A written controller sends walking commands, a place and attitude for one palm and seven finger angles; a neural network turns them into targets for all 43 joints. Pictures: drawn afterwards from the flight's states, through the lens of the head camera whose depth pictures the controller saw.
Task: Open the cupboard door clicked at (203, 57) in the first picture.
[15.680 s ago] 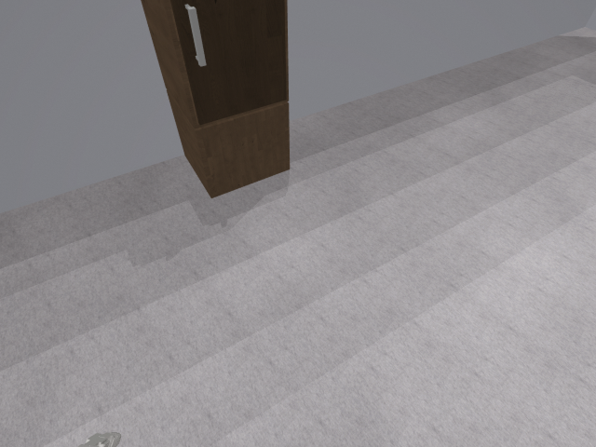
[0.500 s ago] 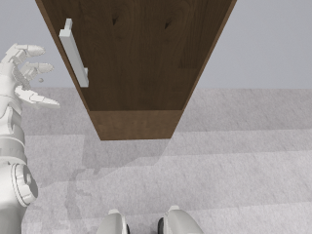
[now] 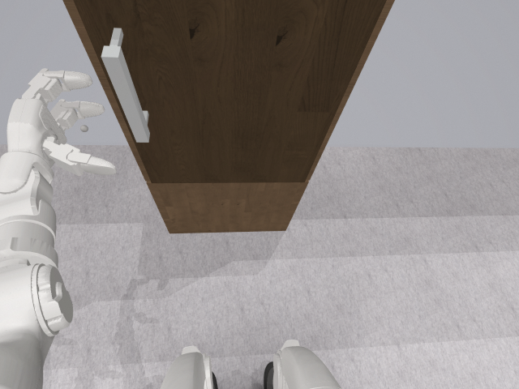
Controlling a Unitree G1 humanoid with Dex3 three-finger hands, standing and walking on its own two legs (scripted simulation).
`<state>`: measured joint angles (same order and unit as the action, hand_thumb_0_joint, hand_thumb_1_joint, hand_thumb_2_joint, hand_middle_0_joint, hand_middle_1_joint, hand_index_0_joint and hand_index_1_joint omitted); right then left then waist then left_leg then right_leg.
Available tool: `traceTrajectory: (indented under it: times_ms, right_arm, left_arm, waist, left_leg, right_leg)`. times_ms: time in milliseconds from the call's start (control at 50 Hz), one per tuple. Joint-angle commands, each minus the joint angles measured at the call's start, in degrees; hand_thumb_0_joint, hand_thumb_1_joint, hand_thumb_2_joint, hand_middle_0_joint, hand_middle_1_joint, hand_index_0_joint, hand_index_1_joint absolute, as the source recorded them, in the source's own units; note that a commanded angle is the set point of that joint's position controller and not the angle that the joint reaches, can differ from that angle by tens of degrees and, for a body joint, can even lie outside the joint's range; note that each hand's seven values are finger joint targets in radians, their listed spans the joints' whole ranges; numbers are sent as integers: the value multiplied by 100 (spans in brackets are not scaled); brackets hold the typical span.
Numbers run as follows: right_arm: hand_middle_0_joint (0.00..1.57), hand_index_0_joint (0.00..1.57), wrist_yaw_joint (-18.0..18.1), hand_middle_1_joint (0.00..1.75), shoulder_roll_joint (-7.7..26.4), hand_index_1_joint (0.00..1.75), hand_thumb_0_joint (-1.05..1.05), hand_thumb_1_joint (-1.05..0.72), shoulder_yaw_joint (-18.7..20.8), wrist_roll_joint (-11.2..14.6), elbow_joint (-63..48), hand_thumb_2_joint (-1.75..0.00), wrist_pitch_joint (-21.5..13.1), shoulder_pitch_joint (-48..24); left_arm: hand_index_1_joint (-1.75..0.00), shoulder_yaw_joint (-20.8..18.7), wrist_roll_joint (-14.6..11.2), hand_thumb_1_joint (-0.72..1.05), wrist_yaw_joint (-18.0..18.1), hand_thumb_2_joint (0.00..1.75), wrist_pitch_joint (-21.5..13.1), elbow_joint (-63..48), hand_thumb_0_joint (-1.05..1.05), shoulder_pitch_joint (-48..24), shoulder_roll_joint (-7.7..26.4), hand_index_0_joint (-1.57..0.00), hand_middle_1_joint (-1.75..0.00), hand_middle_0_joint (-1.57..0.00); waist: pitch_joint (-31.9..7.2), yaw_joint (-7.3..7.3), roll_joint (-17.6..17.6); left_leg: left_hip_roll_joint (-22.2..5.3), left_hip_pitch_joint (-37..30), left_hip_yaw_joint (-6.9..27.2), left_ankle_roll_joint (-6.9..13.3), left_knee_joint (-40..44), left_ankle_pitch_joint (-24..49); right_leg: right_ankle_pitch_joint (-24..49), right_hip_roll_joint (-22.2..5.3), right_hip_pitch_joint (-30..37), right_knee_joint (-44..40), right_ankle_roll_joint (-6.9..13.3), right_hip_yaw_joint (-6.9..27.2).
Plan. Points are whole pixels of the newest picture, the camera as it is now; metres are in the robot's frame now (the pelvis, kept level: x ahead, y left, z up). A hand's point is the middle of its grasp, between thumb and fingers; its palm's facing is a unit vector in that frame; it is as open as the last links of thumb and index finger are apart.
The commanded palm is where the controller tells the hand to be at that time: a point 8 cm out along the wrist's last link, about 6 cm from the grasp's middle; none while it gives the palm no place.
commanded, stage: slide the fingers in behind the handle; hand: left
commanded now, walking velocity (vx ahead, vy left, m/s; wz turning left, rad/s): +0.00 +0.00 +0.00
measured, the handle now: (131, 91) +0.56 +0.17 +0.07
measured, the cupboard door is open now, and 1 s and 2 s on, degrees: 0 0 1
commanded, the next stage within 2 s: close the thumb around the handle in 1.66 s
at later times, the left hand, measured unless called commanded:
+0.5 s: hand (103, 128) +0.49 +0.20 +0.06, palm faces -0.02 -1.00 +0.00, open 14.0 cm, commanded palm +0.47 +0.25 +0.07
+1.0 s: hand (128, 125) +0.50 +0.17 +0.06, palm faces -0.02 -1.00 +0.00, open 14.0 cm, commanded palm +0.47 +0.22 +0.07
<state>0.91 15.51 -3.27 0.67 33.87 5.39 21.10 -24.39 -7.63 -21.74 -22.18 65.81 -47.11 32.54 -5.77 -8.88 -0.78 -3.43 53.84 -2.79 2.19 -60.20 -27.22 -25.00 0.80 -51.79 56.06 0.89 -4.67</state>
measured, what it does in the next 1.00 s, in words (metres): stands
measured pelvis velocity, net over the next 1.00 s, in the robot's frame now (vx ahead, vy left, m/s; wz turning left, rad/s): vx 0.00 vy -0.01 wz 0.00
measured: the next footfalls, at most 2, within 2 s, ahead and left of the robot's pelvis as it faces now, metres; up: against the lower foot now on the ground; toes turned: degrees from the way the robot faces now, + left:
none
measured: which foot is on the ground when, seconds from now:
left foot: down 0.00-1.00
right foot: down 0.00-1.00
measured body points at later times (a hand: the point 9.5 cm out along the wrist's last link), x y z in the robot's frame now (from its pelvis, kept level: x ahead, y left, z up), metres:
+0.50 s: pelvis +0.00 +0.00 +0.00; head +0.13 +0.02 +0.43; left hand +0.48 +0.26 +0.07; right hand +0.02 -0.27 -0.11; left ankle +0.01 +0.09 -0.67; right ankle +0.01 -0.12 -0.67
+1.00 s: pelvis +0.00 -0.01 +0.00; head +0.13 +0.01 +0.43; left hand +0.49 +0.23 +0.06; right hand +0.02 -0.27 -0.11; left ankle +0.01 +0.09 -0.67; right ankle +0.01 -0.12 -0.67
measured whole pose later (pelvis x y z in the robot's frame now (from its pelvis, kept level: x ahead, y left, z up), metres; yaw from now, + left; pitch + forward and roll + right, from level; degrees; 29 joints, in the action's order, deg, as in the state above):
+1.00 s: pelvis +0.00 -0.01 +0.00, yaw +0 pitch +22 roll -3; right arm -0.4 14.9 -2.2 0.0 35.0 4.3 21.6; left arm -20.6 -6.2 -14.2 -23.4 64.9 -48.5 25.9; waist -6.3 -9.4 -1.1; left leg -3.3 54.8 -2.6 1.7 -60.9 -27.7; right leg -25.9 0.8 -53.0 57.4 1.3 -4.7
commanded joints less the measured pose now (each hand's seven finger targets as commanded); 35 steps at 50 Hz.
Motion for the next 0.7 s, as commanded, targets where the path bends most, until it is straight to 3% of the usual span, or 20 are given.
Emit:
traceTrajectory:
  times_ms: [0,20,60,120,180,220,260,280,320,360,400,480,540,560,600,680]
  right_arm:
    - [20,20,113,30,1111,30,0,-90,442,-2,-287,-90,-128,913]
    - [20,20,119,30,1127,30,0,-90,455,-10,-264,-90,-135,928]
    - [20,20,116,30,1100,30,0,-90,448,-12,-207,-90,-156,934]
    - [20,20,104,30,1107,30,0,-90,466,-20,-185,-90,-172,986]
    - [20,20,105,30,1115,30,0,-90,459,-12,-203,-90,-166,996]
    - [20,20,98,30,1101,30,0,-90,449,-21,-239,-90,-170,998]
    - [20,20,81,30,1076,30,0,-90,465,-25,-262,-90,-172,989]
    - [20,20,77,30,1078,30,0,-90,477,-33,-272,-90,-170,988]
    - [20,20,33,30,1034,30,0,-90,486,-24,-288,-90,-159,978]
    - [20,20,27,30,1045,30,0,-90,494,-8,-260,-90,-141,942]
    - [20,20,30,30,1058,30,0,-90,489,-15,-241,-90,-152,962]
    - [20,20,23,30,1037,30,0,-90,505,-28,-245,-90,-190,936]
    - [20,20,9,30,1032,30,0,-90,497,-39,-200,-90,-192,946]
    - [20,20,-3,30,1003,30,0,-90,491,-35,-211,-90,-203,911]
    - [20,20,-9,30,1020,30,0,-90,507,-53,-219,-90,-202,944]
    - [20,20,-33,30,989,30,0,-90,507,-43,-217,-90,-193,920]
  left_arm:
    - [-120,-119,-154,-50,-59,30,-404,-1169,0,-2506,1554,-30,-120,-30]
    - [-120,-252,-140,-50,-55,30,-439,-1227,0,-2495,1709,-30,-120,-30]
    - [-120,-78,-141,-50,-71,30,-446,-1174,0,-2679,1519,-30,-120,-30]
    - [-120,-104,-171,-50,-91,30,-447,-1166,0,-2478,1472,-30,-120,-30]
    - [-120,-162,-155,-50,-39,30,-329,-1042,0,-2465,1564,-30,-120,-30]
    - [-120,-220,-116,-50,-5,30,-347,-1194,0,-2494,1671,-30,-120,-30]
    - [-120,-222,-119,-50,48,30,-389,-1365,0,-2451,1625,-30,-120,-30]
    - [-120,-313,-102,-50,72,30,-420,-1456,0,-2317,1715,-30,-120,-30]
    - [-120,-68,-157,-50,79,30,-436,-1521,0,-2169,1290,-30,-120,-30]
    - [-120,61,-157,-50,131,30,-389,-1408,0,-2256,1141,-30,-120,-30]
    - [-120,100,-156,-50,200,30,-379,-1395,0,-2472,1094,-30,-120,-30]
    - [-120,59,-74,-50,349,30,-453,-1430,0,-2427,1089,-30,-120,-30]
    - [-120,73,-38,-50,405,30,-497,-1275,0,-2507,1070,-30,-120,-30]
    - [-120,242,-34,-50,402,30,-498,-1271,0,-2560,868,-30,-120,-30]
    - [-120,101,-25,-50,449,30,-546,-1401,0,-2539,1007,-30,-120,-30]
    - [-120,254,-11,-50,511,30,-487,-1248,0,-2533,744,-30,-120,-30]
  waist:
    - [-2482,-84,-651]
    - [-2684,-26,-762]
    - [-2574,-124,-730]
    - [-2797,-55,-841]
    - [-2583,-84,-561]
    - [-2781,-9,-814]
    - [-2847,10,-807]
    - [-2973,98,-949]
    - [-2960,50,-897]
    - [-2639,-43,-821]
    - [-2464,-81,-763]
    - [-2675,-28,-705]
    - [-2592,-71,-607]
    - [-2576,-96,-720]
    - [-2785,-37,-828]
    - [-2656,-76,-630]
  left_leg:
    - [157,-1952,563,-27,607,2132]
    - [146,-2069,576,-41,592,2238]
    - [135,-2054,605,-41,576,2140]
    - [141,-2193,601,-50,550,2377]
    - [170,-1776,518,4,550,2089]
    - [184,-1857,508,-13,549,2196]
    - [182,-1924,492,-9,550,2282]
    - [180,-2034,495,-34,557,2416]
    - [156,-2266,533,-51,565,2655]
    - [143,-2169,533,-50,602,2380]
    - [152,-2107,561,-41,633,2235]
    - [179,-2082,538,-44,610,2227]
    - [166,-2026,561,-50,567,2277]
    - [185,-2031,538,-50,571,2210]
    - [167,-2228,576,-65,537,2458]
    - [174,-2075,567,-63,527,2363]
  right_leg:
    - [1657,242,884,-571,35,297]
    - [1704,240,881,-549,31,313]
    - [1593,242,740,-563,21,294]
    - [1763,249,796,-527,44,289]
    - [1719,237,977,-591,-1,343]
    - [1838,231,1079,-544,18,357]
    - [1918,238,1138,-561,10,363]
    - [1992,237,1192,-528,33,352]
    - [2085,266,1043,-523,33,288]
    - [1846,264,848,-576,21,272]
    - [1714,260,806,-590,36,255]
    - [1766,238,931,-578,27,302]
    - [1814,238,872,-532,21,296]
    - [1779,234,854,-544,20,309]
    - [1899,245,856,-463,57,281]
    - [1874,240,820,-477,24,274]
